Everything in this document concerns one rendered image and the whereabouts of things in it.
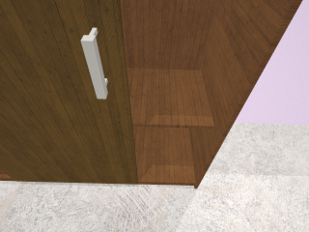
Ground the handle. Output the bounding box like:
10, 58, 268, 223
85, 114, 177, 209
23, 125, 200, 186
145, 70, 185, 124
81, 27, 108, 100

